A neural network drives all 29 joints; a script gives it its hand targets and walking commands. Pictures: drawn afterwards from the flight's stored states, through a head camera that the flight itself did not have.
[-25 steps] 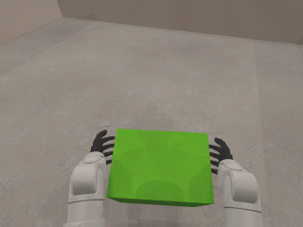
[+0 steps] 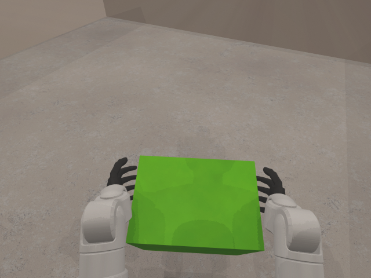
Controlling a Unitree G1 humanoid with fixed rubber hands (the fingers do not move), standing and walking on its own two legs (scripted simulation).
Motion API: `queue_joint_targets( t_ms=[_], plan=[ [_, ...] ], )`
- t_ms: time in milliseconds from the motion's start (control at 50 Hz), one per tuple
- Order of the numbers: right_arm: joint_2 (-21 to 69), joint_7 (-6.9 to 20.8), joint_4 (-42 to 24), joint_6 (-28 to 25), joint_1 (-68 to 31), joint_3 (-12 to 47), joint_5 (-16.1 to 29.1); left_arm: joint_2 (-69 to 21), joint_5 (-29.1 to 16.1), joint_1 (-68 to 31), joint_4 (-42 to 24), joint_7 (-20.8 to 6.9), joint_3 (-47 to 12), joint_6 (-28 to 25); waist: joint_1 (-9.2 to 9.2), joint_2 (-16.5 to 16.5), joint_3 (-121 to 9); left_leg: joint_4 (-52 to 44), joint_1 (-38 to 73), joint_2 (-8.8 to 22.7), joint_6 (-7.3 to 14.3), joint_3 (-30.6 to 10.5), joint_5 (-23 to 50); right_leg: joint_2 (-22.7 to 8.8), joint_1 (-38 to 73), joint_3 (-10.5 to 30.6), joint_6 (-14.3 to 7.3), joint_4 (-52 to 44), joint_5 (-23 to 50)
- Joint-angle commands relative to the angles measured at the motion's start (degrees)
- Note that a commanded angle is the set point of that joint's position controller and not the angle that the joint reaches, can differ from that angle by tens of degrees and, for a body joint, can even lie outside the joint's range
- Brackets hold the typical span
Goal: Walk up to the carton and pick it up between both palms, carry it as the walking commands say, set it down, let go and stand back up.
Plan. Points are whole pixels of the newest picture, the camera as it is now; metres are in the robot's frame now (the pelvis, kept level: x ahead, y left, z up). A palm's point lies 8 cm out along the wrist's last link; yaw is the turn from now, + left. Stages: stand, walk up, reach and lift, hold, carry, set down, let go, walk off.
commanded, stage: carry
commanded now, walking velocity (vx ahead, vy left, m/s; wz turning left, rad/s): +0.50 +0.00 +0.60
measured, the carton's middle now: (193, 210) +0.29 +0.00 -0.01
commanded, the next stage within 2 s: none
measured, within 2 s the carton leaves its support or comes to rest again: neither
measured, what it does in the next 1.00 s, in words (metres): walks ahead, turning left: left foot, then right foot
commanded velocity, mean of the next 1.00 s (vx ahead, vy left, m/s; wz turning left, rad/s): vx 0.50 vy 0.00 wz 0.60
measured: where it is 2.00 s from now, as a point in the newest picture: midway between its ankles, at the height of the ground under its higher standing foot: (112, 171)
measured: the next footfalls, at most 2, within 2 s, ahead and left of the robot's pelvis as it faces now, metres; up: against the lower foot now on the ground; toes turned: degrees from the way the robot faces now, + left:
left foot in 0.36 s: +0.28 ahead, +0.15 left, +0.00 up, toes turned +19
right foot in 0.78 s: +0.64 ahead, +0.04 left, +0.00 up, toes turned +16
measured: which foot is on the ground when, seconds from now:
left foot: down 0.00-0.10, up 0.12-0.34, down 0.36-0.80, up 0.82-1.00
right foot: down 0.00-0.40, up 0.42-0.76, down 0.78-1.00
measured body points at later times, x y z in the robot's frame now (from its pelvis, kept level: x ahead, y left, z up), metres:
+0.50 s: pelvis +0.25 +0.08 -0.01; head +0.29 +0.07 +0.44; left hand +0.52 +0.30 +0.05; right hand +0.57 -0.02 +0.03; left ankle +0.25 +0.14 -0.74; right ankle +0.13 -0.09 -0.65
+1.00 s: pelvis +0.58 +0.14 +0.00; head +0.61 +0.15 +0.45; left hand +0.73 +0.45 +0.08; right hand +0.91 +0.18 +0.06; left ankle +0.51 +0.25 -0.68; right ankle +0.60 +0.03 -0.74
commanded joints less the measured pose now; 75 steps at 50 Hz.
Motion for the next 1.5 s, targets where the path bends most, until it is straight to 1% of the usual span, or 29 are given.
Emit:
queue_joint_targets(
  t_ms=[0, 20, 40, 60, 80, 120, 220, 300, 320, 360, 380, 440, 500, 600, 700, 720, 740, 760, 780, 860, 1060, 1140, 1160, 1180, 1200, 1220, 1280, 1360, 1480],
  plan=[
    [52.20, 23.88, -5.17, 1.29, -37.81, 36.39, 23.20, -55.44, -24.60, -29.55, 2.59, -23.03, -39.29, 2.90, 1.50, 3.05, -11.18, 3.47, 7.55, 7.79, 3.53, -6.90, 22.09, -1.65, 9.93, 0.40, 0.07, -12.95, 14.19],
    [52.71, 23.87, -4.30, 1.80, -36.97, 36.92, 22.47, -55.96, -24.76, -28.05, 2.94, -23.06, -39.13, 3.05, 3.08, -2.73, -16.94, 14.10, -4.45, 4.42, 0.97, -1.51, 25.19, -7.19, 26.81, 7.49, -2.84, -14.55, 9.84],
    [52.38, 23.81, -5.93, 1.98, -38.83, 37.23, 22.47, -56.09, -24.66, -27.12, 2.68, -23.12, -38.51, 3.05, 3.97, -14.51, -16.26, 23.11, -21.01, -0.37, -1.11, 4.07, 10.81, -16.96, 38.29, 19.11, -6.54, -16.43, 15.17],
    [52.34, 24.23, -5.82, 2.08, -38.59, 37.33, 23.23, -56.53, -25.15, -29.89, 1.01, -23.27, -38.05, 2.82, 3.37, -16.68, -10.67, 25.39, -32.19, -1.62, -0.63, 2.50, -11.53, -24.12, 39.94, 25.71, -10.87, -17.40, 26.45],
    [53.60, 24.49, -8.36, 2.08, -43.15, 38.23, 24.57, -56.32, -24.26, -29.55, 2.39, -23.32, -36.72, 2.63, 3.06, -11.73, -8.23, 24.11, -31.77, 3.87, 1.26, -3.16, -15.66, -26.58, 35.39, 23.80, -13.72, -16.40, 24.07],
    [54.19, 24.90, -6.36, 2.26, -45.42, 38.11, 25.59, -57.10, -24.46, -34.04, -0.59, -23.15, -37.74, 2.31, 3.03, -4.70, -3.82, 25.11, -32.32, 3.43, 1.08, -1.04, -14.09, -23.87, 31.27, 19.09, -10.90, -18.76, 26.04],
    [57.38, 23.04, -0.52, 1.60, -36.50, 35.68, 22.23, -55.77, -27.28, -36.35, -4.06, -23.67, -38.82, 2.71, 2.47, -10.55, -6.98, 13.91, -22.81, -0.33, 0.42, 7.30, 5.83, -15.32, 34.17, -4.13, -4.56, -13.36, 46.41],
    [55.96, 22.77, -5.95, 1.04, -41.41, 37.24, 23.59, -56.54, -25.90, -31.21, 0.40, -24.36, -38.44, 3.47, 1.07, -11.87, -10.96, 4.52, 5.67, -8.54, 3.13, 12.69, 7.56, -13.25, 17.84, -11.07, -1.07, 5.21, 63.18],
    [56.04, 22.74, -4.41, 1.10, -39.69, 37.44, 23.54, -55.76, -25.83, -32.17, 0.75, -24.43, -38.12, 3.93, -0.49, -6.71, -14.19, 1.63, 15.55, -7.30, 5.42, 9.42, 7.78, -10.43, 10.17, -11.63, 0.64, 17.52, 55.45],
    [54.38, 22.61, 0.62, 0.99, -36.38, 35.44, 21.65, -54.61, -26.11, -34.92, 0.28, -24.68, -37.69, 4.17, -0.25, 18.54, -13.07, -5.37, 28.29, 17.07, 16.55, -34.09, 24.04, 1.49, -20.54, -0.77, 4.77, 42.26, -12.25],
    [55.05, 22.58, -1.75, 0.20, -39.04, 36.41, 20.40, -55.69, -26.93, -36.47, -1.25, -25.30, -39.09, 3.41, -0.49, 6.34, -12.17, -6.58, 26.22, 19.68, 20.49, -39.34, 30.26, 0.70, -22.27, 7.00, 3.20, 45.41, -11.10],
    [59.51, 22.84, -7.29, -0.83, -43.57, 39.24, 23.07, -59.50, -24.86, -32.39, 1.90, -25.14, -35.56, 1.51, 0.34, -6.84, -11.60, -2.12, 26.19, 14.16, 12.23, -19.45, 36.01, -6.04, -21.90, 8.85, 2.58, 30.12, -4.44],
    [58.91, 23.38, -11.54, -1.41, -43.51, 39.76, 25.12, -59.78, -25.03, -31.76, -3.28, -23.90, -36.36, 0.64, 0.61, 3.30, -14.17, -3.59, 24.55, 11.63, 10.95, -17.25, 38.40, -3.56, -18.77, 6.12, 2.26, 19.49, -1.29],
    [57.11, 24.42, -11.43, -0.48, -37.75, 38.66, 24.37, -59.91, -24.61, -33.51, -10.10, -21.17, -40.05, -0.09, 0.91, 9.84, -15.70, -0.31, 24.10, 8.44, 8.88, -9.76, 44.65, -1.08, -15.26, 3.99, 2.33, 6.15, 13.88],
    [52.83, 24.02, -9.23, 1.06, -34.22, 37.29, 21.63, -57.80, -24.16, -30.98, -6.26, -21.63, -41.52, 1.72, 1.36, 5.31, -15.78, 12.15, 10.33, 4.06, 3.64, -5.10, 50.06, 2.66, 8.40, -0.80, 1.23, -9.84, 26.51],
    [51.65, 23.75, -10.47, 1.53, -35.83, 36.73, 21.56, -57.18, -23.79, -27.30, -2.69, -22.11, -41.14, 2.14, 3.03, 1.59, -19.42, 21.81, -1.48, 2.11, 1.53, -3.52, 42.35, -2.64, 24.31, 3.24, -1.01, -7.85, 26.89],
    [51.50, 23.85, -8.84, 2.20, -34.67, 36.76, 20.86, -56.22, -24.09, -27.41, -2.80, -22.55, -40.40, 2.12, 3.86, -13.20, -23.09, 36.31, -19.02, -1.50, -0.22, -2.68, 12.18, -19.29, 38.24, 22.23, -6.67, -7.37, 30.06],
    [51.20, 24.12, -8.97, 2.27, -36.76, 37.20, 21.07, -55.53, -23.17, -27.43, -0.37, -22.84, -38.13, 2.33, 2.43, -17.64, -22.26, 43.80, -25.91, -3.44, 1.24, -3.85, -13.16, -27.41, 40.07, 33.27, -10.29, -10.67, 31.85],
    [52.56, 24.44, -4.64, 2.83, -34.86, 36.81, 21.41, -54.88, -22.56, -29.31, 1.41, -22.56, -37.20, 2.79, 1.79, -10.36, -18.01, 47.41, -26.82, 0.41, 2.56, -7.94, -11.01, -27.27, 35.51, 32.94, -11.95, -12.16, 23.71],
    [54.22, 25.95, -5.86, 1.55, -42.40, 38.77, 24.44, -59.31, -22.89, -31.57, -0.08, -22.49, -38.24, 1.35, 2.95, -5.15, -8.77, 35.05, -25.51, 4.14, 1.31, -5.13, -9.31, -22.46, 23.76, 17.17, -8.75, -17.58, 22.73],
    [54.20, 23.22, -7.08, 0.92, -42.09, 37.71, 22.46, -57.19, -24.76, -29.70, 3.09, -24.35, -37.29, 2.59, 2.40, -9.42, -5.01, 13.29, -19.07, 0.05, 0.82, 7.65, 13.16, -16.37, 22.90, -8.40, -4.95, -16.00, 34.87],
    [54.83, 23.43, -5.20, 1.05, -39.99, 37.97, 24.10, -55.70, -24.90, -32.87, -0.04, -23.64, -37.80, 2.80, 1.30, -11.90, -10.21, 5.31, -6.37, -7.33, 4.30, 12.52, 9.57, -13.79, 25.22, -12.52, -1.49, 5.54, 62.98],
    [55.32, 23.44, -4.12, 1.01, -38.92, 37.56, 24.31, -55.08, -25.50, -35.88, -1.25, -23.60, -38.36, 2.74, -0.45, -7.00, -13.31, -0.65, 3.42, -7.67, 6.13, 11.07, 12.31, -11.16, 19.65, -13.28, 0.57, 18.39, 58.48],
    [54.39, 23.60, -1.26, 1.12, -36.29, 36.86, 23.17, -53.42, -24.82, -36.39, -1.70, -23.39, -38.51, 2.70, -1.86, 3.83, -17.53, 0.94, 19.13, 4.44, 11.09, -7.66, 22.73, -7.55, 2.38, -10.54, 3.60, 32.65, 34.01],
    [53.36, 23.74, 1.25, 1.10, -36.60, 35.83, 23.12, -54.85, -24.81, -34.77, 0.14, -23.57, -37.90, 2.81, 0.26, 19.74, -17.92, 0.04, 30.20, 17.01, 18.05, -32.20, 41.26, 2.20, -16.57, -3.50, 5.32, 42.53, -11.61],
    [57.11, 23.54, 1.37, 0.12, -38.83, 36.99, 22.81, -55.45, -25.33, -38.35, -3.70, -23.46, -38.73, 2.25, -0.16, 13.88, -18.06, -0.31, 33.40, 18.21, 23.23, -36.04, 42.52, 1.81, -22.72, 5.55, 4.07, 45.43, -11.49],
    [57.74, 23.55, -4.87, -1.04, -38.55, 38.06, 23.01, -58.24, -23.76, -31.84, 0.25, -23.13, -36.98, 0.77, -0.56, -1.37, -15.21, 1.75, 28.67, 12.85, 12.63, -20.04, 51.22, -4.63, -24.98, 6.99, 3.95, 35.69, -3.68],
    [56.76, 24.08, -14.62, -2.20, -43.73, 40.43, 25.63, -60.39, -24.32, -29.67, -3.76, -22.12, -39.04, -0.32, 0.52, 1.42, -19.69, -1.17, 27.48, 12.61, 11.77, -18.47, 49.43, -2.89, -20.48, 6.01, 3.34, 24.12, 1.16],
    [55.28, 24.35, -11.44, -1.18, -33.75, 38.97, 22.47, -58.96, -24.19, -30.39, -10.26, -21.05, -42.56, -0.71, 0.58, 5.96, -16.84, 1.60, 23.39, 7.29, 7.08, -4.02, 58.09, 1.77, -12.23, 0.02, 2.91, 2.63, 19.24]
  ],
)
